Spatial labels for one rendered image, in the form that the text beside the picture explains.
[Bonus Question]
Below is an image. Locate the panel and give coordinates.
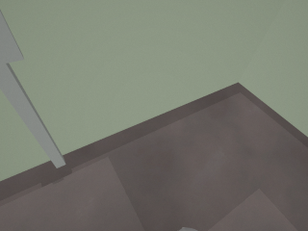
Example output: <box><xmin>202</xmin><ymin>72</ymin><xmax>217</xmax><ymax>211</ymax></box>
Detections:
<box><xmin>0</xmin><ymin>10</ymin><xmax>66</xmax><ymax>168</ymax></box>

